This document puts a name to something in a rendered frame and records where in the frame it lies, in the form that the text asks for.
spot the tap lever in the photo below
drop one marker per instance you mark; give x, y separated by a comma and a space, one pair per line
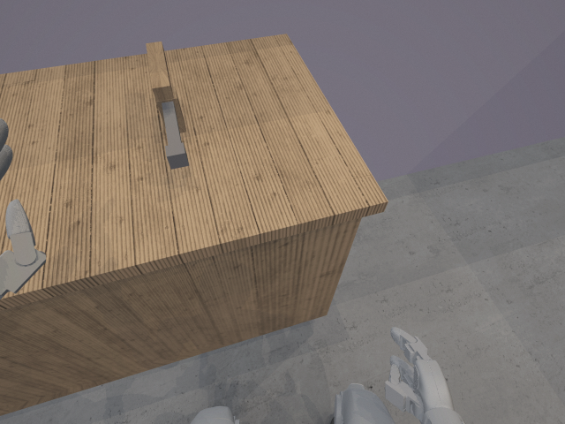
175, 151

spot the robot left thigh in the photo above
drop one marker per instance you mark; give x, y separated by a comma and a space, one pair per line
215, 415

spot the right robot hand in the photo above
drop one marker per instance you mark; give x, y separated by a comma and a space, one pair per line
424, 386

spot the counter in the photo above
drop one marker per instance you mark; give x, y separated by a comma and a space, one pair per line
146, 265

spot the robot thigh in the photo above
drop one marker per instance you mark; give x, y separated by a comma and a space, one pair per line
215, 415
358, 406

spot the robot right thigh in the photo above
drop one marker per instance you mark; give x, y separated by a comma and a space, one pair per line
358, 406

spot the left robot hand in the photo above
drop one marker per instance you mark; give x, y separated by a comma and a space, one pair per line
16, 267

